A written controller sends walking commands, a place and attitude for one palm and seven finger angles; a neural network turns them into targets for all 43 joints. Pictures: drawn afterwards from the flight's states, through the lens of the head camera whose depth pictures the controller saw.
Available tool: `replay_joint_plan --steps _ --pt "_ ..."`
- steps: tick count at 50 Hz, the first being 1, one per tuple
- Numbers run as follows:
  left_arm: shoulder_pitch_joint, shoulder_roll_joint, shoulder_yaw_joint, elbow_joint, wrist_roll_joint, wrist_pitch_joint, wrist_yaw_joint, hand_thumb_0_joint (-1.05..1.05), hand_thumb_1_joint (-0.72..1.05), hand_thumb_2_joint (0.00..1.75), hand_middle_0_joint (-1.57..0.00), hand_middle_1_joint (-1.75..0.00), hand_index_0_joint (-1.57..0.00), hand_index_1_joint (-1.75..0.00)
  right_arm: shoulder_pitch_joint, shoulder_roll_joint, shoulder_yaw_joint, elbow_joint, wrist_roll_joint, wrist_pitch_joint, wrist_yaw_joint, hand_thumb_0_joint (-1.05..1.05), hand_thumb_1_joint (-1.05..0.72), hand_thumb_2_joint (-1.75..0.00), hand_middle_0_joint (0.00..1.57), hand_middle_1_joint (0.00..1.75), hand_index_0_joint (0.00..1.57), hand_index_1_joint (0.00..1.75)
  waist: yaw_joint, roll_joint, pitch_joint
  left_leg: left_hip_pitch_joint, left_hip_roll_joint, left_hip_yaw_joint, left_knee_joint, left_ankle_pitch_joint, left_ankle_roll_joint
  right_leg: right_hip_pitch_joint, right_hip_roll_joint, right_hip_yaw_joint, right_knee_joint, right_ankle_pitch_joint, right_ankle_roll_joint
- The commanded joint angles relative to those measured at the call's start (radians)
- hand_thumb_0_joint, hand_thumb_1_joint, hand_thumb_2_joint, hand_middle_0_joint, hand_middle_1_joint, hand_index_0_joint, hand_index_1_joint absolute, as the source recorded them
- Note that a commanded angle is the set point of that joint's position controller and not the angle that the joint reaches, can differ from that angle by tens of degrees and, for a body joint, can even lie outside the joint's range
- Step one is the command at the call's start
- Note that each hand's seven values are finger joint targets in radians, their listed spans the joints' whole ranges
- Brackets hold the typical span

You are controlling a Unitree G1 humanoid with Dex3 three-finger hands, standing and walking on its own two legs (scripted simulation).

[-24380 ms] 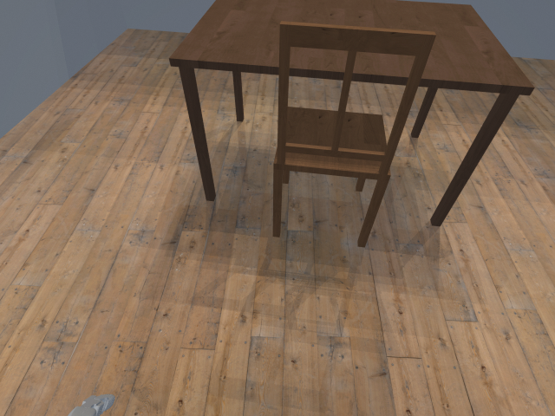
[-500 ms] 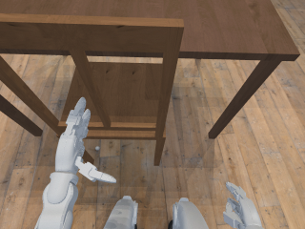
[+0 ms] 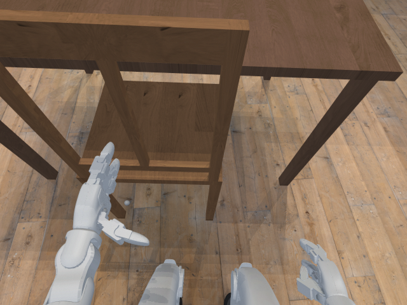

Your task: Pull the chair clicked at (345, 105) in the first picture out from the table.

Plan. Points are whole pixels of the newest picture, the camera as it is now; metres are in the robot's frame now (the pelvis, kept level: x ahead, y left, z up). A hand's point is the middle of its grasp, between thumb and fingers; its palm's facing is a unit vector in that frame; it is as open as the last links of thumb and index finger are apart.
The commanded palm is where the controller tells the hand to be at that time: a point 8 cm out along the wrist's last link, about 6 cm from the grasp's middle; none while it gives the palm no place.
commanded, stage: aim the fingers beside a spindle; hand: left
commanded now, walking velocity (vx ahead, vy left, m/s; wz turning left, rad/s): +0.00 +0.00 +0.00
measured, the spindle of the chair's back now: (130, 124) +0.45 +0.17 +0.04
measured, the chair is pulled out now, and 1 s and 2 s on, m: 0.00 0.00 0.00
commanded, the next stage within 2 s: push the fingers through the gap in 0.52 s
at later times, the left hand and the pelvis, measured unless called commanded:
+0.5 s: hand (125, 197) +0.29 +0.15 +0.06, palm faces -0.01 -1.00 -0.06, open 16.9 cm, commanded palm +0.28 +0.22 +0.04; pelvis +0.01 +0.01 +0.01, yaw +0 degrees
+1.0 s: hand (132, 179) +0.35 +0.16 +0.00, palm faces -0.03 -1.00 -0.05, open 16.9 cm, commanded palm +0.33 +0.21 +0.03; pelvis +0.00 +0.01 +0.00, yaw -1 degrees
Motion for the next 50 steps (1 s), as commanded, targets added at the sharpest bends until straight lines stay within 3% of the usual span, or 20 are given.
replay_joint_plan --steps 1,3,6,8,10,15,17,19,21,26,28,31,34,37,39,41,43,46,48,50 --pt "-0.169 0.163 0.051 -0.496 -0.026 -0.119 -0.013 0.00 -0.50 0.30 -0.06 -0.08 -0.06 -0.08 0.008 -0.138 -0.074 -0.160 -0.003 -0.069 -0.033 0.00 -0.90 -0.90 0.20 0.30 0.20 0.30 0.012 0.087 -0.502 0.347 0.003 -0.007 -0.188 0.382 0.009 0.289 0.000 0.043 -0.173 0.298 -0.033" --pt "-0.078 0.155 0.050 -0.587 -0.022 -0.150 0.039 0.00 -0.50 0.30 -0.06 -0.08 -0.06 -0.08 0.023 -0.116 -0.067 -0.153 -0.009 -0.078 -0.026 0.00 -0.90 -0.90 0.20 0.30 0.20 0.30 0.031 0.150 -0.536 0.451 0.004 -0.012 -0.206 0.509 -0.006 0.287 -0.001 0.034 -0.171 0.363 -0.038" --pt "-0.052 0.171 0.115 -0.401 0.001 -0.137 0.103 0.00 -0.50 0.30 -0.06 -0.08 -0.06 -0.08 0.023 -0.118 -0.064 -0.112 -0.016 -0.062 -0.018 0.00 -0.90 -0.90 0.20 0.30 0.20 0.30 -0.008 0.015 -0.380 0.310 0.008 -0.018 -0.190 0.426 0.002 0.244 0.010 0.021 -0.170 0.330 -0.029" --pt "-0.044 0.095 0.074 -0.191 0.018 -0.100 0.096 0.00 -0.50 0.30 -0.06 -0.08 -0.06 -0.08 0.006 -0.123 -0.059 -0.093 -0.012 -0.047 -0.009 0.00 -0.90 -0.90 0.20 0.30 0.20 0.30 -0.040 -0.064 -0.218 0.169 0.005 -0.009 -0.179 0.261 0.007 0.179 0.012 0.016 -0.182 0.215 -0.020" --pt "-0.011 0.040 0.034 -0.046 0.015 -0.057 0.054 0.00 -0.50 0.30 -0.06 -0.08 -0.06 -0.08 -0.003 -0.139 -0.059 -0.100 -0.002 -0.036 -0.002 0.00 -0.90 -0.90 0.20 0.30 0.20 0.30 -0.039 -0.103 -0.154 0.105 -0.002 -0.006 -0.189 0.150 0.008 0.151 0.011 0.018 -0.204 0.109 -0.021" --pt "-0.062 0.026 -0.052 -0.289 -0.021 -0.048 -0.050 0.00 -0.50 0.30 -0.06 -0.08 -0.06 -0.08 0.001 -0.142 -0.075 -0.173 0.012 -0.050 -0.011 0.00 -0.90 -0.90 0.20 0.30 0.20 0.30 -0.005 0.029 -0.376 0.270 0.000 -0.001 -0.206 0.296 0.010 0.251 -0.001 0.030 -0.195 0.242 -0.031" --pt "-0.115 0.121 0.004 -0.518 -0.030 -0.104 -0.019 0.00 -0.50 0.30 -0.06 -0.08 -0.06 -0.08 0.016 -0.134 -0.078 -0.176 0.002 -0.066 -0.022 0.00 -0.90 -0.90 0.20 0.30 0.20 0.30 0.017 0.097 -0.502 0.382 0.005 -0.012 -0.205 0.418 0.006 0.292 -0.001 0.038 -0.185 0.316 -0.034" --pt "-0.069 0.153 0.039 -0.615 -0.022 -0.157 0.045 0.00 -0.50 0.30 -0.06 -0.08 -0.06 -0.08 0.039 -0.117 -0.073 -0.155 -0.009 -0.080 -0.026 0.00 -0.90 -0.90 0.20 0.30 0.20 0.30 0.023 0.111 -0.512 0.448 0.011 -0.018 -0.211 0.523 -0.008 0.282 0.001 0.029 -0.173 0.365 -0.036" --pt "-0.039 0.192 0.090 -0.577 0.003 -0.179 0.114 0.00 -0.50 0.30 -0.06 -0.08 -0.06 -0.08 0.041 -0.114 -0.069 -0.126 -0.019 -0.078 -0.024 0.00 -0.90 -0.90 0.20 0.30 0.20 0.30 0.012 0.088 -0.443 0.408 0.014 -0.028 -0.207 0.519 -0.015 0.237 0.007 0.021 -0.159 0.352 -0.035" --pt "-0.003 0.044 0.037 -0.040 0.039 -0.092 0.091 0.00 -0.50 0.30 -0.06 -0.08 -0.06 -0.08 -0.004 -0.130 -0.058 -0.084 -0.011 -0.039 0.001 0.00 -0.90 -0.90 0.20 0.30 0.20 0.30 -0.046 -0.104 -0.123 0.099 -0.003 -0.007 -0.176 0.158 0.007 0.128 0.011 0.018 -0.199 0.113 -0.025" --pt "-0.049 0.022 0.002 -0.008 0.021 -0.051 0.020 0.00 -0.50 0.30 -0.06 -0.08 -0.06 -0.08 -0.017 -0.151 -0.060 -0.112 0.010 -0.030 0.001 0.00 -0.90 -0.90 0.20 0.30 0.20 0.30 -0.036 -0.083 -0.161 0.099 -0.011 0.000 -0.190 0.118 0.010 0.152 0.007 0.028 -0.210 0.075 -0.027" --pt "-0.127 0.030 -0.042 -0.199 -0.016 -0.042 -0.059 0.00 -0.50 0.30 -0.06 -0.08 -0.06 -0.08 -0.008 -0.151 -0.069 -0.159 0.015 -0.045 -0.015 0.00 -0.90 -0.90 0.20 0.30 0.20 0.30 -0.024 0.016 -0.346 0.218 -0.004 0.000 -0.192 0.222 0.014 0.224 0.002 0.038 -0.197 0.178 -0.031" --pt "-0.225 0.144 0.018 -0.526 -0.028 -0.119 -0.020 0.00 -0.50 0.30 -0.06 -0.08 -0.06 -0.08 0.022 -0.134 -0.074 -0.151 -0.002 -0.070 -0.031 0.00 -0.90 -0.90 0.20 0.30 0.20 0.30 0.010 0.145 -0.560 0.452 0.010 -0.025 -0.193 0.486 -0.004 0.261 -0.003 0.033 -0.167 0.338 -0.037" --pt "-0.180 0.155 0.065 -0.471 -0.009 -0.170 0.073 0.00 -0.50 0.30 -0.06 -0.08 -0.06 -0.08 0.030 -0.119 -0.066 -0.099 -0.022 -0.076 -0.027 0.00 -0.90 -0.90 0.20 0.30 0.20 0.30 -0.012 0.083 -0.467 0.402 0.016 -0.032 -0.167 0.532 -0.012 0.188 0.006 0.021 -0.137 0.362 -0.032" --pt "-0.230 0.097 0.048 -0.255 0.021 -0.166 0.109 0.00 -0.50 0.30 -0.06 -0.08 -0.06 -0.08 0.019 -0.120 -0.058 -0.060 -0.026 -0.066 -0.016 0.00 -0.90 -0.90 0.20 0.30 0.20 0.30 -0.057 -0.004 -0.295 0.242 0.013 -0.033 -0.142 0.371 -0.002 0.109 0.010 0.005 -0.130 0.261 -0.024" --pt "-0.224 0.098 0.074 -0.048 0.043 -0.130 0.108 0.00 -0.50 0.30 -0.06 -0.08 -0.06 -0.08 0.008 -0.132 -0.057 -0.046 -0.023 -0.049 -0.007 0.00 -0.90 -0.90 0.20 0.30 0.20 0.30 -0.058 -0.058 -0.197 0.109 0.002 -0.018 -0.133 0.220 0.007 0.086 0.012 0.011 -0.145 0.150 -0.026" --pt "-0.249 0.078 0.050 0.025 0.048 -0.082 0.073 0.00 -0.50 0.30 -0.06 -0.08 -0.06 -0.08 -0.001 -0.148 -0.061 -0.071 -0.013 -0.030 -0.002 0.00 -0.90 -0.90 0.20 0.30 0.20 0.30 -0.048 -0.044 -0.229 0.109 -0.004 -0.006 -0.150 0.172 0.007 0.106 0.006 0.021 -0.160 0.121 -0.027" --pt "-0.277 0.104 0.044 -0.089 0.021 -0.025 0.007 0.00 -0.50 0.30 -0.06 -0.08 -0.06 -0.08 0.014 -0.159 -0.069 -0.126 -0.002 -0.018 -0.007 0.00 -0.90 -0.90 0.20 0.30 0.20 0.30 -0.008 0.060 -0.414 0.238 -0.005 0.003 -0.183 0.295 0.004 0.220 0.004 0.035 -0.167 0.240 -0.037" --pt "-0.304 0.134 0.053 -0.266 -0.006 -0.031 -0.009 0.00 -0.50 0.30 -0.06 -0.08 -0.06 -0.08 0.025 -0.149 -0.073 -0.146 0.000 -0.020 -0.013 0.00 -0.90 -0.90 0.20 0.30 0.20 0.30 0.010 0.094 -0.557 0.366 0.001 0.000 -0.192 0.445 -0.001 0.299 0.000 0.040 -0.170 0.368 -0.034" --pt "-0.347 0.155 0.068 -0.364 -0.024 -0.063 0.010 0.00 -0.50 0.30 -0.06 -0.08 -0.06 -0.08 0.037 -0.139 -0.070 -0.133 -0.002 -0.029 -0.018 0.00 -0.90 -0.90 0.20 0.30 0.20 0.30 0.001 0.096 -0.568 0.418 0.009 -0.016 -0.196 0.513 -0.005 0.298 0.002 0.033 -0.171 0.403 -0.031"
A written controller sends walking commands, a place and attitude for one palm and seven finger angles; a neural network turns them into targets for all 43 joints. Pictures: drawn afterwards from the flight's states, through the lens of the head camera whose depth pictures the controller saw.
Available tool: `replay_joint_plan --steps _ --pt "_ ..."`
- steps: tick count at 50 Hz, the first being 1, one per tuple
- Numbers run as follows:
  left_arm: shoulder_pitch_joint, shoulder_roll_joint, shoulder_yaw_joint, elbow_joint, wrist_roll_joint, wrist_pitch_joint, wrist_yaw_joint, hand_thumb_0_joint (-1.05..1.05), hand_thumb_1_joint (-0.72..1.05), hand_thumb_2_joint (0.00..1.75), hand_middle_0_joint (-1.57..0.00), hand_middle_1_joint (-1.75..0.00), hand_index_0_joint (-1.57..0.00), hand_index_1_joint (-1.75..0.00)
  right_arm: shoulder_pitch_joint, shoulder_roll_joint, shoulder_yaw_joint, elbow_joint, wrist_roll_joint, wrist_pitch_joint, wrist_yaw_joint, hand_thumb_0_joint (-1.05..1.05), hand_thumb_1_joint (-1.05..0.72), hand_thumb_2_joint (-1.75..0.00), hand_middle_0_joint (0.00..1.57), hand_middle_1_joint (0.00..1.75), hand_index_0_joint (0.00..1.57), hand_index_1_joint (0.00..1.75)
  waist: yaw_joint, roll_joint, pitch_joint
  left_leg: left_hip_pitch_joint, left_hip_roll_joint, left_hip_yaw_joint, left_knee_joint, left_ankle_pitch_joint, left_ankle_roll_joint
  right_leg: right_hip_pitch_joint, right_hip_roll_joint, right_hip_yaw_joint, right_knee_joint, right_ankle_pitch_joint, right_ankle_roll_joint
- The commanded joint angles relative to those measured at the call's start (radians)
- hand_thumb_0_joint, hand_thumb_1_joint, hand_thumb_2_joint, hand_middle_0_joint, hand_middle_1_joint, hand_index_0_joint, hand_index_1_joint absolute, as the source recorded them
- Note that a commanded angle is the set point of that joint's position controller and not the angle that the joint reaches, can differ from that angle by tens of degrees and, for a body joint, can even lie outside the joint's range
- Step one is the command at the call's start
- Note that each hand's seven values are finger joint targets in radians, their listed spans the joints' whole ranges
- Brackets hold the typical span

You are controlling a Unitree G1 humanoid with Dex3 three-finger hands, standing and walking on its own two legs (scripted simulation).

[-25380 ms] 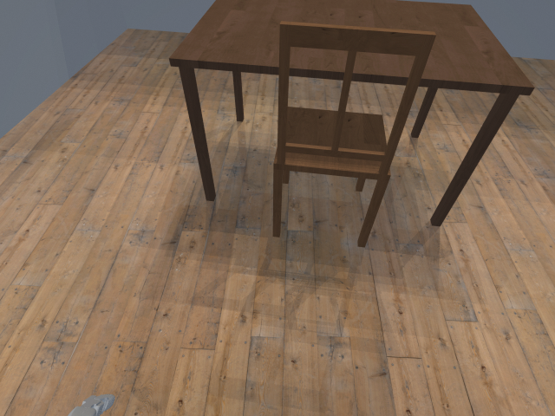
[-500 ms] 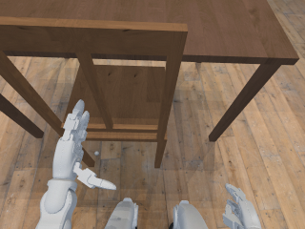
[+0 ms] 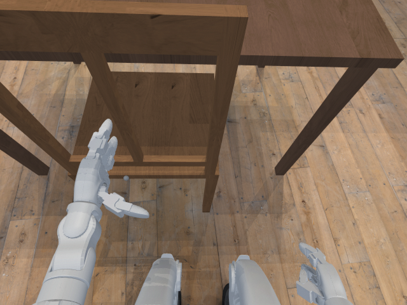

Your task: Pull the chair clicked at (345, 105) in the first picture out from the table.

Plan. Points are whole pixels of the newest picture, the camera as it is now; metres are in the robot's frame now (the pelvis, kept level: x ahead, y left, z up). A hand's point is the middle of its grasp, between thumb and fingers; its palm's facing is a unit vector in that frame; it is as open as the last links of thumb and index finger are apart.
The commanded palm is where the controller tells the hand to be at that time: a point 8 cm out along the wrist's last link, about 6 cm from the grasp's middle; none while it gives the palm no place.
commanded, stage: push the fingers through the gap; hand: left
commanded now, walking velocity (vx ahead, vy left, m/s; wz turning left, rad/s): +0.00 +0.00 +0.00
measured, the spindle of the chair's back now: (122, 120) +0.45 +0.17 +0.05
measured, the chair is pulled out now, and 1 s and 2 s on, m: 0.00 0.00 0.00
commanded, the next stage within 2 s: hook a spindle and tug to test in 1.22 s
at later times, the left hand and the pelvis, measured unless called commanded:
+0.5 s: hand (121, 151) +0.38 +0.17 +0.04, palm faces +0.04 -1.00 -0.05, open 16.9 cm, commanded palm +0.36 +0.21 +0.03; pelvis +0.00 +0.00 +0.01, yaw +0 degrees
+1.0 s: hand (132, 137) +0.42 +0.16 +0.03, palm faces +0.01 -1.00 -0.04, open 16.9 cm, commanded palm +0.40 +0.21 +0.03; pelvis +0.00 +0.00 +0.01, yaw -1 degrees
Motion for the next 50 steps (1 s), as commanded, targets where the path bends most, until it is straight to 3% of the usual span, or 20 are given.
replay_joint_plan --steps 1,4,5,8,10,14,16,17,18,22,24,26,27,31,33,36,39,42,45,50 --pt "-0.184 0.135 0.049 -0.433 -0.046 -0.134 0.005 0.00 -0.50 0.30 -0.06 -0.08 -0.06 -0.08 0.041 -0.144 -0.065 -0.137 0.002 -0.059 -0.025 0.00 -0.90 -0.90 0.20 0.30 0.20 0.30 0.008 0.065 -0.563 0.438 0.007 -0.028 -0.203 0.523 -0.007 0.325 0.002 0.024 -0.182 0.411 -0.038" --pt "-0.172 0.101 0.068 -0.252 -0.026 -0.170 0.052 0.00 -0.50 0.30 -0.06 -0.08 -0.06 -0.08 0.049 -0.137 -0.061 -0.077 -0.006 -0.063 -0.023 0.00 -0.90 -0.90 0.20 0.30 0.20 0.30 -0.023 -0.037 -0.400 0.301 0.009 -0.024 -0.179 0.420 -0.002 0.256 0.006 0.016 -0.172 0.349 -0.029" --pt "-0.198 0.081 0.051 -0.192 -0.015 -0.175 0.058 0.00 -0.50 0.30 -0.06 -0.08 -0.06 -0.08 0.049 -0.140 -0.059 -0.064 -0.008 -0.062 -0.019 0.00 -0.90 -0.90 0.20 0.30 0.20 0.30 -0.037 -0.048 -0.352 0.264 0.009 -0.028 -0.177 0.375 -0.002 0.219 0.006 0.009 -0.168 0.309 -0.028" --pt "-0.212 0.062 0.035 -0.008 0.018 -0.152 0.043 0.00 -0.50 0.30 -0.06 -0.08 -0.06 -0.08 0.051 -0.156 -0.062 -0.054 -0.005 -0.050 -0.008 0.00 -0.90 -0.90 0.20 0.30 0.20 0.30 -0.039 -0.049 -0.278 0.200 0.001 -0.016 -0.182 0.261 -0.001 0.170 0.006 0.011 -0.180 0.206 -0.032" --pt "-0.240 0.083 0.041 0.007 0.022 -0.131 0.014 0.00 -0.50 0.30 -0.06 -0.08 -0.06 -0.08 0.056 -0.165 -0.066 -0.069 -0.001 -0.040 -0.007 0.00 -0.90 -0.90 0.20 0.30 0.20 0.30 -0.026 -0.012 -0.321 0.212 -0.004 -0.004 -0.190 0.267 0.000 0.201 0.003 0.022 -0.188 0.220 -0.038" --pt "-0.325 0.159 0.090 -0.171 -0.006 -0.142 -0.012 0.00 -0.50 0.30 -0.06 -0.08 -0.06 -0.08 0.063 -0.159 -0.070 -0.104 0.000 -0.033 -0.014 0.00 -0.90 -0.90 0.20 0.30 0.20 0.30 0.008 0.067 -0.511 0.349 -0.002 -0.003 -0.203 0.420 -0.006 0.311 0.001 0.039 -0.183 0.355 -0.041" --pt "-0.357 0.177 0.102 -0.258 -0.022 -0.169 0.003 0.00 -0.50 0.30 -0.06 -0.08 -0.06 -0.08 0.067 -0.155 -0.071 -0.100 -0.003 -0.040 -0.017 0.00 -0.90 -0.90 0.20 0.30 0.20 0.30 0.001 0.089 -0.563 0.418 0.004 -0.016 -0.198 0.499 -0.010 0.311 0.005 0.032 -0.174 0.405 -0.041" --pt "-0.340 0.179 0.112 -0.257 -0.021 -0.180 0.014 0.00 -0.50 0.30 -0.06 -0.08 -0.06 -0.08 0.072 -0.151 -0.070 -0.094 -0.005 -0.041 -0.016 0.00 -0.90 -0.90 0.20 0.30 0.20 0.30 0.008 0.088 -0.565 0.429 0.006 -0.020 -0.203 0.522 -0.014 0.309 0.004 0.030 -0.173 0.412 -0.040" --pt "-0.355 0.146 0.083 -0.251 -0.021 -0.189 0.025 0.00 -0.50 0.30 -0.06 -0.08 -0.06 -0.08 0.070 -0.145 -0.066 -0.084 -0.007 -0.043 -0.014 0.00 -0.90 -0.90 0.20 0.30 0.20 0.30 -0.008 0.084 -0.540 0.421 0.007 -0.023 -0.200 0.511 -0.013 0.290 0.006 0.025 -0.172 0.402 -0.037" --pt "-0.403 0.132 0.094 0.018 0.009 -0.181 0.042 0.00 -0.50 0.30 -0.06 -0.08 -0.06 -0.08 0.075 -0.155 -0.061 -0.029 -0.008 -0.037 -0.014 0.00 -0.90 -0.90 0.20 0.30 0.20 0.30 -0.057 -0.033 -0.347 0.238 0.005 -0.014 -0.180 0.322 -0.001 0.203 0.010 0.021 -0.181 0.270 -0.028" --pt "-0.424 0.101 0.066 0.117 0.022 -0.162 0.026 0.00 -0.50 0.30 -0.06 -0.08 -0.06 -0.08 0.079 -0.163 -0.060 -0.026 -0.006 -0.031 -0.009 0.00 -0.90 -0.90 0.20 0.30 0.20 0.30 -0.061 -0.017 -0.303 0.210 0.000 -0.013 -0.192 0.249 -0.002 0.167 0.009 0.020 -0.194 0.198 -0.031" --pt "-0.449 0.122 0.088 0.139 0.015 -0.149 0.005 0.00 -0.50 0.30 -0.06 -0.08 -0.06 -0.08 0.087 -0.171 -0.063 -0.035 -0.004 -0.029 -0.010 0.00 -0.90 -0.90 0.20 0.30 0.20 0.30 -0.052 -0.018 -0.336 0.213 -0.004 -0.006 -0.194 0.255 0.002 0.194 0.010 0.026 -0.200 0.208 -0.036" --pt "-0.452 0.147 0.105 0.111 0.014 -0.149 -0.007 0.00 -0.50 0.30 -0.06 -0.08 -0.06 -0.08 0.090 -0.174 -0.066 -0.047 -0.003 -0.027 -0.010 0.00 -0.90 -0.90 0.20 0.30 0.20 0.30 -0.034 0.023 -0.394 0.249 -0.003 -0.003 -0.198 0.292 -0.002 0.214 0.008 0.030 -0.194 0.239 -0.039" --pt "-0.558 0.172 0.100 -0.056 -0.003 -0.177 -0.009 0.00 -0.50 0.30 -0.06 -0.08 -0.06 -0.08 0.105 -0.168 -0.071 -0.062 -0.006 -0.028 -0.010 0.00 -0.90 -0.90 0.20 0.30 0.20 0.30 -0.024 0.122 -0.561 0.427 0.006 -0.024 -0.200 0.469 -0.018 0.232 0.010 0.024 -0.173 0.343 -0.042" --pt "-0.572 0.180 0.116 -0.047 -0.004 -0.188 0.011 0.00 -0.50 0.30 -0.06 -0.08 -0.06 -0.08 0.112 -0.163 -0.070 -0.047 -0.009 -0.027 -0.009 0.00 -0.90 -0.90 0.20 0.30 0.20 0.30 -0.033 0.098 -0.544 0.423 0.008 -0.028 -0.198 0.474 -0.019 0.229 0.012 0.022 -0.178 0.348 -0.038" --pt "-0.587 0.214 0.167 0.082 0.017 -0.198 0.046 0.00 -0.50 0.30 -0.06 -0.08 -0.06 -0.08 0.119 -0.164 -0.063 -0.021 -0.014 -0.022 -0.011 0.00 -0.90 -0.90 0.20 0.30 0.20 0.30 -0.052 -0.008 -0.455 0.297 0.006 -0.024 -0.185 0.396 -0.006 0.223 0.016 0.023 -0.171 0.316 -0.030" --pt "-0.612 0.192 0.159 0.189 0.036 -0.191 0.050 0.00 -0.50 0.30 -0.06 -0.08 -0.06 -0.08 0.126 -0.165 -0.061 -0.010 -0.016 -0.017 -0.004 0.00 -0.90 -0.90 0.20 0.30 0.20 0.30 -0.056 0.006 -0.397 0.240 0.001 -0.012 -0.191 0.324 -0.007 0.198 0.013 0.026 -0.178 0.262 -0.031" --pt "-0.602 0.176 0.138 0.192 0.042 -0.183 0.030 0.00 -0.50 0.30 -0.06 -0.08 -0.06 -0.08 0.136 -0.171 -0.064 -0.029 -0.015 -0.009 0.004 0.00 -0.90 -0.90 0.20 0.30 0.20 0.30 -0.043 0.071 -0.464 0.312 0.003 -0.013 -0.203 0.374 -0.013 0.193 0.015 0.021 -0.173 0.284 -0.039" --pt "-0.600 0.151 0.110 0.146 0.023 -0.177 0.009 0.00 -0.50 0.30 -0.06 -0.08 -0.06 -0.08 0.144 -0.172 -0.071 -0.039 -0.011 -0.001 0.011 0.00 -0.90 -0.90 0.20 0.30 0.20 0.30 -0.042 0.078 -0.512 0.375 0.009 -0.018 -0.208 0.430 -0.018 0.211 0.018 0.020 -0.184 0.318 -0.039" --pt "-0.609 0.201 0.165 0.120 0.012 -0.196 0.024 0.00 -0.50 0.30 -0.06 -0.08 -0.06 -0.08 0.148 -0.167 -0.071 -0.032 -0.011 0.003 0.007 0.00 -0.90 -0.90 0.20 0.30 0.20 0.30 -0.045 0.010 -0.494 0.303 0.004 -0.007 -0.204 0.400 -0.005 0.270 0.017 0.034 -0.191 0.341 -0.030"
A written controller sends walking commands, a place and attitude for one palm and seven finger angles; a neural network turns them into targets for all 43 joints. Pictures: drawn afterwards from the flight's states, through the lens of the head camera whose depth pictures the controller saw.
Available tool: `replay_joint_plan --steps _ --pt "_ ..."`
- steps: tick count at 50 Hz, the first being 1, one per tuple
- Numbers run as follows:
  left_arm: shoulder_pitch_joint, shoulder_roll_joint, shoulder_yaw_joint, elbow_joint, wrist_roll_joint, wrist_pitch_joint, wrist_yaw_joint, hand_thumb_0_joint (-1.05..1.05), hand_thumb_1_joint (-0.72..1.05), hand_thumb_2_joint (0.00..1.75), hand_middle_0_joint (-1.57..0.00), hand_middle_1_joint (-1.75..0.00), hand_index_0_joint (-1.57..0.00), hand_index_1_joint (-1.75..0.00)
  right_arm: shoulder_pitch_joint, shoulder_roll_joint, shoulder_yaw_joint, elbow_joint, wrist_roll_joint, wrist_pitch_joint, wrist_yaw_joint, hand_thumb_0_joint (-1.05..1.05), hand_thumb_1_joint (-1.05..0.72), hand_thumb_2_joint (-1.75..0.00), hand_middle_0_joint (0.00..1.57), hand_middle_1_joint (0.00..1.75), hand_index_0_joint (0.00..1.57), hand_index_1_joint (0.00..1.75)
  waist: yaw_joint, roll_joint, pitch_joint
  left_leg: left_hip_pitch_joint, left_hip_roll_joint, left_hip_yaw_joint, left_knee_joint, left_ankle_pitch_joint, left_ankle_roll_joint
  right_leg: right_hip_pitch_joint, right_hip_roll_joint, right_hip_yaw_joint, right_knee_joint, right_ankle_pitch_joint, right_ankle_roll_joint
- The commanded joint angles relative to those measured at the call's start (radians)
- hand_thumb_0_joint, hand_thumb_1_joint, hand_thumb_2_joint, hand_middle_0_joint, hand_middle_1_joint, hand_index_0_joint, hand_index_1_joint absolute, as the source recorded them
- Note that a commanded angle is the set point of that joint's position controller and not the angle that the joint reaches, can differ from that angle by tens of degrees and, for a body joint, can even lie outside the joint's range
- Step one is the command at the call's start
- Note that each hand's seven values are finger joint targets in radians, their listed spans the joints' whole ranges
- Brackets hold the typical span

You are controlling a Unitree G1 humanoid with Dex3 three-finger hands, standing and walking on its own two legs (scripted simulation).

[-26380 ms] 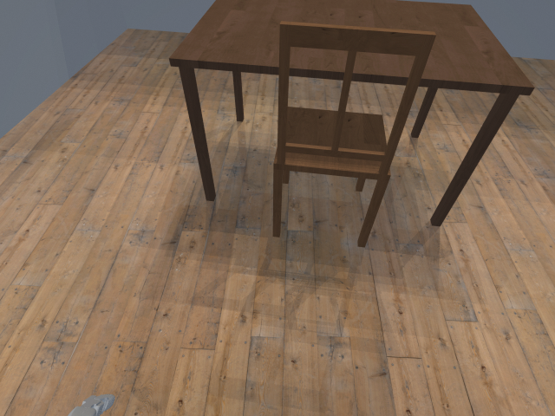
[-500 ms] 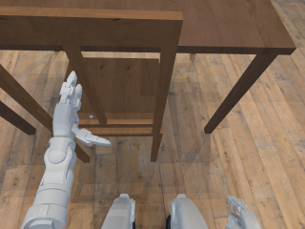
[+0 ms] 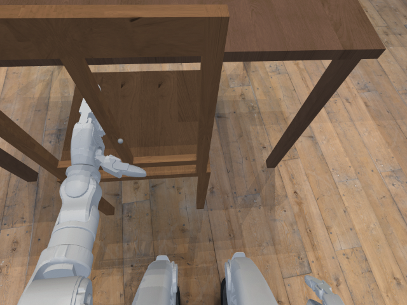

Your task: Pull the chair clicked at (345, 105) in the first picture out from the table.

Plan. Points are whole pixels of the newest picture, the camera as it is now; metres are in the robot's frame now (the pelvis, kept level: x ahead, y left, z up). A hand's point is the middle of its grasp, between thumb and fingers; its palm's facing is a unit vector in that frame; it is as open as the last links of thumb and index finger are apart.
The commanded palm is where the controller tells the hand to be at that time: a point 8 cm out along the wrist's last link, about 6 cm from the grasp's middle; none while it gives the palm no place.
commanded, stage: push the fingers through the gap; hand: left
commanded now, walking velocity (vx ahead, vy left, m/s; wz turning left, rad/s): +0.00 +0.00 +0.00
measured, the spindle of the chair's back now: (108, 124) +0.45 +0.18 +0.04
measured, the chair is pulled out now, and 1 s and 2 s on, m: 0.00 0.00 0.03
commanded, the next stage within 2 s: hook a spindle and tug to test in 0.22 s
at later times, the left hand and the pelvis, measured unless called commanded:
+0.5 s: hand (118, 142) +0.42 +0.16 +0.02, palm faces +0.05 -1.00 -0.04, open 16.6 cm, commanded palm +0.39 +0.20 +0.02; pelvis +0.00 +0.00 +0.00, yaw +0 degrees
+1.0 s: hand (120, 141) +0.42 +0.16 +0.03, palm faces +0.06 -1.00 -0.04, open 9.3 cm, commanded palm +0.39 +0.20 +0.02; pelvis +0.00 +0.00 +0.00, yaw +1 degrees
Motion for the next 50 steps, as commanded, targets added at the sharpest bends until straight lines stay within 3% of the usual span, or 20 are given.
replay_joint_plan --steps 1,5,10,11,14,16,17,18,21,23,26,27,30,31,36,37,41,44,45,50 --pt "-0.287 0.207 0.092 -0.234 -0.010 -0.103 0.021 0.00 -0.50 0.30 -0.06 -0.08 -0.06 -0.08 0.063 -0.159 -0.062 -0.098 0.003 -0.032 -0.017 0.00 -0.90 -0.90 0.20 0.30 0.20 0.30 0.002 0.003 -0.488 0.299 -0.004 -0.035 -0.154 0.367 -0.014 0.284 0.009 0.007 -0.135 0.298 -0.040" --pt "-0.297 0.188 0.085 -0.162 0.007 -0.124 0.035 0.00 -0.50 0.30 -0.06 -0.08 -0.06 -0.08 0.059 -0.153 -0.056 -0.085 -0.002 -0.032 -0.015 0.00 -0.90 -0.90 0.20 0.30 0.20 0.30 -0.010 -0.002 -0.407 0.245 -0.008 -0.025 -0.152 0.295 -0.011 0.253 0.011 0.012 -0.143 0.242 -0.038" --pt "-0.286 0.158 0.040 -0.217 0.001 -0.128 -0.001 0.00 -0.50 0.30 -0.06 -0.08 -0.06 -0.08 0.064 -0.159 -0.065 -0.094 -0.001 -0.035 -0.012 0.00 -0.90 -0.90 0.20 0.30 0.20 0.30 -0.002 0.082 -0.501 0.371 0.000 -0.036 -0.155 0.395 -0.024 0.240 0.009 0.004 -0.135 0.293 -0.046" --pt "-0.279 0.120 0.001 -0.208 -0.003 -0.117 -0.013 0.00 -0.50 0.30 -0.06 -0.08 -0.06 -0.08 0.067 -0.158 -0.064 -0.098 0.001 -0.034 -0.010 0.00 -0.90 -0.90 0.20 0.30 0.20 0.30 -0.012 0.091 -0.499 0.391 0.001 -0.041 -0.156 0.413 -0.023 0.224 0.011 -0.002 -0.134 0.296 -0.047" --pt "-0.257 0.127 0.017 -0.168 -0.018 -0.089 -0.023 0.00 -0.50 0.30 -0.06 -0.08 -0.06 -0.08 0.068 -0.161 -0.067 -0.088 0.007 -0.028 -0.014 0.00 -0.90 -0.90 0.20 0.30 0.20 0.30 -0.020 0.020 -0.462 0.342 0.001 -0.038 -0.153 0.383 -0.016 0.244 0.011 0.001 -0.148 0.296 -0.040" --pt "-0.281 0.170 0.061 -0.166 -0.020 -0.090 -0.016 0.00 -0.50 0.30 -0.06 -0.08 -0.06 -0.08 0.065 -0.163 -0.064 -0.088 0.007 -0.029 -0.018 0.00 -0.90 -0.90 0.20 0.30 0.20 0.30 -0.015 -0.003 -0.446 0.295 -0.004 -0.036 -0.151 0.347 -0.011 0.255 0.010 0.004 -0.144 0.281 -0.039" --pt "-0.299 0.176 0.061 -0.195 -0.017 -0.099 -0.011 0.00 -0.50 0.30 -0.08 -0.13 -0.08 -0.13 0.058 -0.161 -0.063 -0.093 0.006 -0.030 -0.019 0.00 -0.90 -0.90 0.20 0.30 0.20 0.30 -0.008 0.025 -0.462 0.304 -0.005 -0.035 -0.154 0.354 -0.013 0.258 0.008 0.008 -0.141 0.283 -0.040" --pt "-0.286 0.144 0.042 -0.202 -0.018 -0.102 -0.006 0.00 -0.50 0.30 -0.10 -0.19 -0.10 -0.19 0.056 -0.153 -0.063 -0.096 0.005 -0.031 -0.017 0.00 -0.90 -0.90 0.20 0.30 0.20 0.30 -0.008 0.012 -0.469 0.311 -0.008 -0.030 -0.153 0.361 -0.011 0.273 0.007 0.008 -0.143 0.296 -0.039" --pt "-0.288 0.165 0.051 -0.239 -0.008 -0.124 0.012 0.00 -0.50 0.30 -0.15 -0.35 -0.15 -0.35 0.054 -0.153 -0.064 -0.097 0.000 -0.035 -0.016 0.00 -0.90 -0.90 0.20 0.30 0.20 0.30 -0.001 0.054 -0.485 0.343 -0.004 -0.036 -0.149 0.398 -0.018 0.252 0.009 0.004 -0.127 0.310 -0.043" --pt "-0.278 0.122 0.009 -0.261 -0.002 -0.131 0.015 0.00 -0.50 0.30 -0.18 -0.46 -0.18 -0.46 0.053 -0.147 -0.064 -0.096 -0.003 -0.035 -0.009 0.00 -0.90 -0.90 0.20 0.30 0.20 0.30 -0.004 0.074 -0.495 0.386 -0.001 -0.040 -0.149 0.428 -0.023 0.235 0.008 -0.002 -0.127 0.316 -0.043" --pt "-0.214 0.134 0.024 -0.239 -0.002 -0.121 0.017 0.00 -0.50 0.30 -0.24 -0.63 -0.24 -0.63 0.056 -0.153 -0.067 -0.100 -0.001 -0.029 -0.006 0.00 -0.90 -0.90 0.20 0.30 0.20 0.30 -0.002 0.031 -0.485 0.367 0.000 -0.038 -0.149 0.432 -0.020 0.253 0.012 -0.001 -0.130 0.330 -0.044" --pt "-0.200 0.114 0.013 -0.212 -0.003 -0.111 0.013 0.00 -0.50 0.30 -0.25 -0.68 -0.25 -0.68 0.052 -0.150 -0.065 -0.101 0.001 -0.027 -0.005 0.00 -0.90 -0.90 0.20 0.30 0.20 0.30 -0.005 0.008 -0.470 0.336 -0.003 -0.031 -0.149 0.404 -0.016 0.264 0.009 0.002 -0.135 0.325 -0.040" --pt "-0.239 0.134 0.030 -0.168 -0.004 -0.095 0.008 0.00 -0.50 0.30 -0.31 -0.85 -0.31 -0.85 0.044 -0.153 -0.061 -0.099 0.007 -0.021 -0.011 0.00 -0.90 -0.90 0.20 0.30 0.20 0.30 -0.015 -0.029 -0.396 0.250 -0.008 -0.025 -0.154 0.298 -0.010 0.264 0.008 0.010 -0.150 0.261 -0.038" --pt "-0.256 0.144 0.039 -0.172 -0.003 -0.096 0.011 0.00 -0.50 0.30 -0.32 -0.90 -0.32 -0.90 0.041 -0.155 -0.060 -0.100 0.006 -0.022 -0.015 0.00 -0.90 -0.90 0.20 0.30 0.20 0.30 -0.012 -0.010 -0.397 0.250 -0.010 -0.025 -0.150 0.292 -0.008 0.252 0.009 0.013 -0.147 0.251 -0.040" --pt "-0.326 0.139 0.020 -0.274 -0.006 -0.134 0.018 0.00 -0.22 0.42 -0.41 -1.18 -0.41 -1.18 0.042 -0.150 -0.060 -0.104 -0.001 -0.037 -0.018 0.00 -0.90 -0.90 0.20 0.30 0.20 0.30 -0.005 0.062 -0.497 0.344 -0.008 -0.034 -0.145 0.368 -0.015 0.253 0.009 0.009 -0.130 0.290 -0.044" --pt "-0.294 0.141 0.028 -0.263 -0.006 -0.135 0.019 0.00 -0.16 0.44 -0.43 -1.23 -0.43 -1.23 0.046 -0.150 -0.063 -0.099 -0.002 -0.037 -0.016 0.00 -0.90 -0.90 0.20 0.30 0.20 0.30 -0.002 0.044 -0.514 0.359 -0.006 -0.036 -0.145 0.377 -0.018 0.254 0.009 0.008 -0.132 0.293 -0.042" --pt "-0.296 0.099 -0.010 -0.208 0.000 -0.121 0.017 0.00 0.06 0.54 -0.50 -1.45 -0.50 -1.45 0.050 -0.151 -0.063 -0.087 -0.001 -0.038 -0.014 0.00 -0.90 -0.90 0.20 0.30 0.20 0.30 -0.021 0.039 -0.465 0.343 -0.005 -0.041 -0.145 0.356 -0.017 0.219 0.010 -0.001 -0.136 0.267 -0.042" --pt "-0.273 0.111 0.005 -0.180 0.005 -0.101 0.024 0.00 0.23 0.61 -0.50 -1.45 -0.50 -1.45 0.048 -0.155 -0.063 -0.093 0.002 -0.030 -0.013 0.00 -0.90 -0.90 0.20 0.30 0.20 0.30 -0.010 0.019 -0.448 0.313 -0.006 -0.039 -0.156 0.331 -0.018 0.227 0.008 0.000 -0.139 0.252 -0.042" --pt "-0.282 0.087 -0.020 -0.201 0.007 -0.099 0.023 0.00 0.28 0.64 -0.50 -1.45 -0.50 -1.45 0.049 -0.151 -0.064 -0.096 0.003 -0.030 -0.011 0.00 -0.90 -0.90 0.20 0.30 0.20 0.30 -0.015 0.020 -0.461 0.320 -0.007 -0.034 -0.155 0.338 -0.014 0.238 0.008 0.002 -0.141 0.264 -0.041" --pt "-0.260 0.113 0.002 -0.206 0.002 -0.103 0.019 0.00 0.56 0.76 -0.50 -1.45 -0.50 -1.45 0.051 -0.150 -0.063 -0.100 0.004 -0.028 -0.011 0.00 -0.90 -0.90 0.20 0.30 0.20 0.30 -0.008 -0.002 -0.462 0.293 -0.011 -0.025 -0.153 0.328 -0.010 0.278 0.008 0.012 -0.151 0.275 -0.040"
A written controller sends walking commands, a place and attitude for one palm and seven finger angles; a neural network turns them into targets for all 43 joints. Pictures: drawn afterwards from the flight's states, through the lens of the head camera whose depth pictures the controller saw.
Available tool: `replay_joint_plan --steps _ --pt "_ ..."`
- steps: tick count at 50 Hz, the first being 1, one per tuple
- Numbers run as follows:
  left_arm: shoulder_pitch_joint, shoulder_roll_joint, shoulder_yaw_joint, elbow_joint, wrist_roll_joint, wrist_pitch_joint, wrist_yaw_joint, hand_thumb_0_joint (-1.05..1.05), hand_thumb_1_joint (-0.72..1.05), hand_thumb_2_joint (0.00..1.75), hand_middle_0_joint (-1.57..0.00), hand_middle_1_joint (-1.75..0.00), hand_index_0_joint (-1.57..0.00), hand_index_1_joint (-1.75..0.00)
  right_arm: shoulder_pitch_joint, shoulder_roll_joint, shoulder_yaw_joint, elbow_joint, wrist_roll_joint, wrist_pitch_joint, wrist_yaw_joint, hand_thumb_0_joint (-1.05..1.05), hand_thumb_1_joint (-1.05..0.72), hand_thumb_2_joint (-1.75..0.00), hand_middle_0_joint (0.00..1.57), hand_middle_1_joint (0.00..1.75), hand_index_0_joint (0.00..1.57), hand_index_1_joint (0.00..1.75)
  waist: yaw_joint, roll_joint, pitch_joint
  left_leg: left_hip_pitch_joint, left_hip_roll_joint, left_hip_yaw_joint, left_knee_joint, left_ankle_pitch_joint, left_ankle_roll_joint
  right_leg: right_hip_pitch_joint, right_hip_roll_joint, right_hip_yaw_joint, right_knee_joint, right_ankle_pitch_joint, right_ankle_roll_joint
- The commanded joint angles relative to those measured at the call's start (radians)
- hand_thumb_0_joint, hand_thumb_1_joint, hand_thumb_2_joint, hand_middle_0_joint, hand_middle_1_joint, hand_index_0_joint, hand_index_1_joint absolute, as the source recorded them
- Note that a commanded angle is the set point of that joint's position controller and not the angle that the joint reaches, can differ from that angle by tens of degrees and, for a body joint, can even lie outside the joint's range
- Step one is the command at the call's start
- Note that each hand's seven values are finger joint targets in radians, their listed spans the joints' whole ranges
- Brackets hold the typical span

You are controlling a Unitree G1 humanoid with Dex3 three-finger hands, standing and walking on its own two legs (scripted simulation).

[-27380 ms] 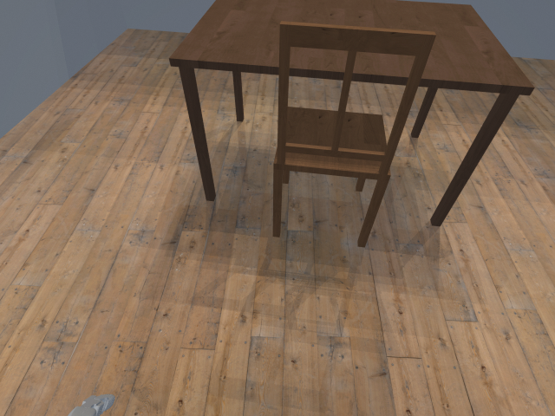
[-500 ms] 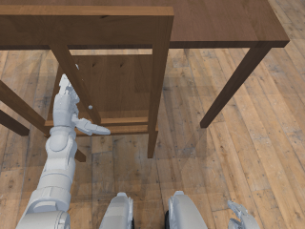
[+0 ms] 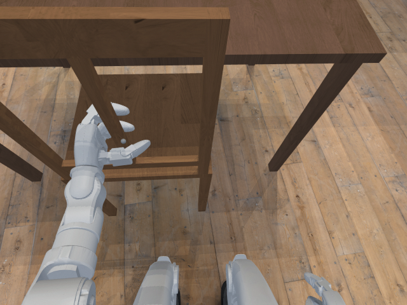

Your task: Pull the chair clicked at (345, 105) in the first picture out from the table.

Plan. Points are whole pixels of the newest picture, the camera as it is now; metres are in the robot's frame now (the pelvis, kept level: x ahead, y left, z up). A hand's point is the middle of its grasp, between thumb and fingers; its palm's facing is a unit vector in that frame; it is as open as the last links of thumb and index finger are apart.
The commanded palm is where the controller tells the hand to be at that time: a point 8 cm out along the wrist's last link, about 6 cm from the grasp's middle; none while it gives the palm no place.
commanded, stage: hook a spindle and tug to test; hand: left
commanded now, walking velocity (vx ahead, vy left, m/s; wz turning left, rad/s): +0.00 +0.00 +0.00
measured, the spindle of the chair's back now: (112, 123) +0.45 +0.18 +0.04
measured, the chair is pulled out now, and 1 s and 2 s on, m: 0.00 0.03 0.17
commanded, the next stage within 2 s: step backward, pulling the chair out in 0.82 s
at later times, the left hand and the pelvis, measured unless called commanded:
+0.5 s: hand (124, 142) +0.42 +0.15 +0.03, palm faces +0.05 -1.00 -0.03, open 5.4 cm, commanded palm +0.38 +0.20 +0.02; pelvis +0.01 +0.00 +0.01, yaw -1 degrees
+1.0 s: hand (120, 153) +0.39 +0.16 +0.03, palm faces +0.04 -0.99 -0.10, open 5.5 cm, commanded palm +0.36 +0.21 +0.03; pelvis +0.03 +0.01 +0.03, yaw +0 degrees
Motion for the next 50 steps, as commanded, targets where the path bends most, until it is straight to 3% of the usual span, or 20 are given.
replay_joint_plan --steps 1,6,10,15,21,24,28,29,30,31,36,38,41,42,45,46,47,48,49,50 --pt "-0.268 0.151 0.027 -0.200 -0.004 -0.080 -0.014 0.00 0.62 0.78 -0.50 -1.45 -0.50 -1.45 0.068 -0.155 -0.059 -0.100 0.006 -0.033 -0.014 0.00 -0.90 -0.90 0.20 0.30 0.20 0.30 -0.020 0.001 -0.448 0.287 -0.006 -0.024 -0.154 0.329 -0.004 0.262 0.013 0.016 -0.155 0.280 -0.036" --pt "-0.253 0.139 0.015 -0.226 -0.001 -0.096 -0.014 0.00 0.90 0.90 -0.50 -1.45 -0.50 -1.45 0.066 -0.153 -0.061 -0.108 0.003 -0.034 -0.009 0.00 -0.90 -0.90 0.20 0.30 0.20 0.30 -0.011 0.053 -0.469 0.328 -0.005 -0.024 -0.157 0.355 -0.009 0.246 0.014 0.014 -0.148 0.284 -0.040" --pt "-0.235 0.117 -0.005 -0.218 0.002 -0.091 -0.011 0.00 0.90 0.90 -0.50 -1.45 -0.50 -1.45 0.066 -0.151 -0.060 -0.108 0.004 -0.029 -0.005 0.00 -0.90 -0.90 0.20 0.30 0.20 0.30 -0.017 0.025 -0.441 0.317 -0.002 -0.025 -0.162 0.346 -0.009 0.245 0.014 0.010 -0.153 0.279 -0.037" --pt "-0.167 0.091 -0.026 -0.258 0.003 -0.084 -0.008 0.00 0.90 0.90 -0.50 -1.45 -0.50 -1.45 0.067 -0.146 -0.064 -0.121 0.004 -0.024 0.002 0.00 -0.90 -0.90 0.20 0.30 0.20 0.30 -0.002 0.044 -0.460 0.353 -0.001 -0.025 -0.170 0.396 -0.012 0.260 0.014 0.006 -0.151 0.311 -0.040" --pt "-0.102 0.119 -0.005 -0.278 0.008 -0.077 -0.004 0.00 0.90 0.90 -0.50 -1.45 -0.50 -1.45 0.066 -0.149 -0.065 -0.132 0.005 -0.016 0.003 0.00 -0.90 -0.90 0.20 0.30 0.20 0.30 0.004 0.013 -0.443 0.327 -0.001 -0.019 -0.166 0.407 -0.007 0.289 0.015 0.011 -0.149 0.345 -0.040" --pt "-0.037 0.093 -0.024 -0.324 0.001 -0.077 -0.013 0.00 0.90 0.90 -0.50 -1.45 -0.50 -1.45 0.064 -0.141 -0.065 -0.145 0.006 -0.014 0.007 0.00 -0.90 -0.90 0.20 0.30 0.20 0.30 0.016 0.025 -0.468 0.355 0.001 -0.018 -0.172 0.461 -0.011 0.311 0.013 0.009 -0.144 0.388 -0.040" --pt "0.030 0.092 -0.018 -0.340 -0.008 -0.071 -0.018 0.00 0.90 0.90 -0.50 -1.45 -0.50 -1.45 0.057 -0.139 -0.067 -0.153 0.010 -0.011 0.008 0.00 -0.90 -0.90 0.20 0.30 0.20 0.30 0.021 -0.006 -0.442 0.335 0.002 -0.015 -0.173 0.463 -0.009 0.328 0.013 0.012 -0.147 0.406 -0.039" --pt "0.032 0.070 -0.040 -0.368 -0.011 -0.072 -0.020 0.00 0.90 0.90 -0.50 -1.45 -0.50 -1.45 0.055 -0.135 -0.067 -0.156 0.010 -0.012 0.009 0.00 -0.90 -0.90 0.20 0.30 0.20 0.30 0.019 0.019 -0.452 0.357 0.003 -0.016 -0.173 0.485 -0.010 0.325 0.012 0.009 -0.146 0.417 -0.039" --pt "0.071 0.082 -0.023 -0.371 -0.013 -0.069 -0.018 0.00 0.90 0.90 -0.50 -1.45 -0.50 -1.45 0.057 -0.136 -0.069 -0.160 0.010 -0.012 0.009 0.00 -0.90 -0.90 0.20 0.30 0.20 0.30 0.029 0.006 -0.451 0.360 0.004 -0.016 -0.176 0.492 -0.012 0.332 0.013 0.009 -0.147 0.418 -0.039" --pt "0.076 0.071 -0.039 -0.379 -0.014 -0.067 -0.020 0.00 0.90 0.90 -0.50 -1.45 -0.50 -1.45 0.053 -0.135 -0.068 -0.161 0.009 -0.013 0.009 0.00 -0.90 -0.90 0.20 0.30 0.20 0.30 0.023 0.030 -0.447 0.360 0.002 -0.013 -0.170 0.498 -0.011 0.326 0.014 0.011 -0.146 0.427 -0.040" --pt "0.152 0.078 -0.024 -0.408 -0.020 -0.064 -0.022 0.00 0.90 0.90 -0.50 -1.45 -0.50 -1.45 0.048 -0.133 -0.071 -0.167 0.010 -0.011 0.009 0.00 -0.90 -0.90 0.20 0.30 0.20 0.30 0.031 0.005 -0.433 0.346 0.004 -0.012 -0.165 0.516 -0.010 0.340 0.013 0.012 -0.139 0.456 -0.039" --pt "0.143 0.064 -0.036 -0.412 -0.022 -0.063 -0.026 0.00 0.90 0.90 -0.50 -1.45 -0.50 -1.45 0.044 -0.130 -0.070 -0.165 0.011 -0.011 0.010 0.00 -0.90 -0.90 0.20 0.30 0.20 0.30 0.018 -0.013 -0.415 0.329 0.003 -0.010 -0.162 0.499 -0.009 0.340 0.011 0.011 -0.140 0.460 -0.037" --pt "0.142 0.098 -0.009 -0.442 -0.022 -0.066 -0.028 0.00 0.90 0.90 -0.50 -1.45 -0.50 -1.45 0.043 -0.132 -0.071 -0.167 0.010 -0.012 0.005 0.00 -0.90 -0.90 0.20 0.30 0.20 0.30 0.027 0.011 -0.427 0.338 0.003 -0.012 -0.156 0.525 -0.012 0.341 0.010 0.013 -0.128 0.475 -0.041" --pt "0.155 0.078 -0.026 -0.453 -0.021 -0.064 -0.030 0.00 0.90 0.90 -0.50 -1.45 -0.50 -1.45 0.041 -0.128 -0.072 -0.168 0.009 -0.013 0.006 0.00 -0.90 -0.90 0.20 0.30 0.20 0.30 0.031 0.039 -0.442 0.362 0.004 -0.013 -0.156 0.549 -0.015 0.332 0.008 0.013 -0.124 0.476 -0.040" --pt "0.120 0.035 -0.075 -0.465 -0.021 -0.054 -0.028 0.00 0.90 0.90 -0.50 -1.45 -0.50 -1.45 0.036 -0.128 -0.073 -0.163 0.011 -0.015 0.005 0.00 -0.90 -0.90 0.20 0.30 0.20 0.30 0.012 0.030 -0.418 0.387 0.011 -0.027 -0.156 0.549 -0.020 0.284 0.009 0.000 -0.130 0.431 -0.037" --pt "0.095 -0.002 -0.123 -0.513 -0.020 -0.050 -0.026 0.00 0.90 0.90 -0.50 -1.45 -0.50 -1.45 0.034 -0.126 -0.073 -0.174 0.012 -0.018 0.005 0.00 -0.90 -0.90 0.20 0.30 0.20 0.30 0.005 0.045 -0.441 0.408 0.011 -0.030 -0.157 0.559 -0.016 0.286 0.008 0.000 -0.133 0.428 -0.037" --pt "-0.135 0.379 0.060 -0.676 0.083 0.052 0.081 0.00 0.90 0.90 -0.50 -1.45 -0.50 -1.45 0.118 -0.131 -0.079 -0.211 0.066 0.063 -0.039 0.00 -0.90 -0.90 0.20 0.30 0.20 0.30 0.033 0.090 -0.689 0.753 0.009 -0.004 -0.361 0.531 -0.006 0.712 -0.056 0.098 -0.324 0.534 -0.050" --pt "-0.098 0.278 -0.008 -0.661 0.090 0.113 0.121 0.00 0.90 0.90 -0.50 -1.45 -0.50 -1.45 0.117 -0.112 -0.081 -0.237 0.066 0.080 -0.068 0.00 -0.90 -0.90 0.20 0.30 0.20 0.30 0.014 0.144 -0.630 0.805 -0.007 0.004 -0.406 0.570 -0.004 0.751 -0.065 0.091 -0.372 0.662 -0.048" --pt "-0.048 0.225 -0.045 -0.641 0.090 0.153 0.141 0.00 0.90 0.90 -0.50 -1.45 -0.50 -1.45 0.134 -0.105 -0.077 -0.237 0.067 0.082 -0.082 0.00 -0.90 -0.90 0.20 0.30 0.20 0.30 0.007 0.105 -0.600 0.806 0.002 -0.003 -0.418 0.618 -0.002 0.760 -0.073 0.078 -0.380 0.736 -0.041" --pt "0.015 0.203 -0.050 -0.570 0.098 0.191 0.151 0.00 0.90 0.90 -0.50 -1.45 -0.50 -1.45 0.093 -0.099 -0.069 -0.232 0.072 0.092 -0.094 0.00 -0.90 -0.90 0.20 0.30 0.20 0.30 0.008 0.132 -0.543 0.794 0.015 -0.021 -0.440 0.688 -0.004 0.711 -0.077 0.076 -0.377 0.733 -0.038"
